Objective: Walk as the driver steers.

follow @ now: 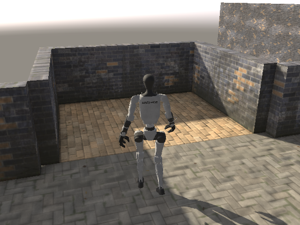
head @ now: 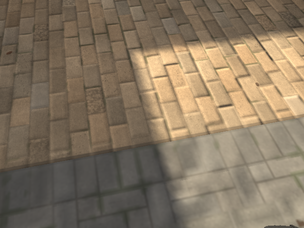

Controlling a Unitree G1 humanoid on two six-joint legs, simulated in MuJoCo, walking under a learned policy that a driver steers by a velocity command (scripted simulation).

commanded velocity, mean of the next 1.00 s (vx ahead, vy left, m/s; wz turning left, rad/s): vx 0.50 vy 0.00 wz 0.22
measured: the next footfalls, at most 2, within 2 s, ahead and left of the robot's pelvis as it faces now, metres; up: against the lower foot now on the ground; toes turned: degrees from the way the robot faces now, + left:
right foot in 0.40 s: +0.34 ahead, -0.13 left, +0.00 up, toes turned -3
left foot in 0.92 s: +0.59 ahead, +0.11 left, +0.00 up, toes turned +21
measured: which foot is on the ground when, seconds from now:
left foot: down 0.00-0.40, up 0.42-0.90, down 0.92-1.00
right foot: up 0.00-0.38, down 0.40-0.94, up 0.96-1.00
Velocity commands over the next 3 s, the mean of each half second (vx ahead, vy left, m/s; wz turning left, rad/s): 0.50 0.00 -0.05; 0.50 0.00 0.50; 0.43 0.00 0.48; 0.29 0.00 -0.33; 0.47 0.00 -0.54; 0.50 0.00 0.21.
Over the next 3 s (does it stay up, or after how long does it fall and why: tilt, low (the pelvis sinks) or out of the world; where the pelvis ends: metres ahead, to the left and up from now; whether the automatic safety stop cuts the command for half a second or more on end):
stays up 1.35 0.19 -0.01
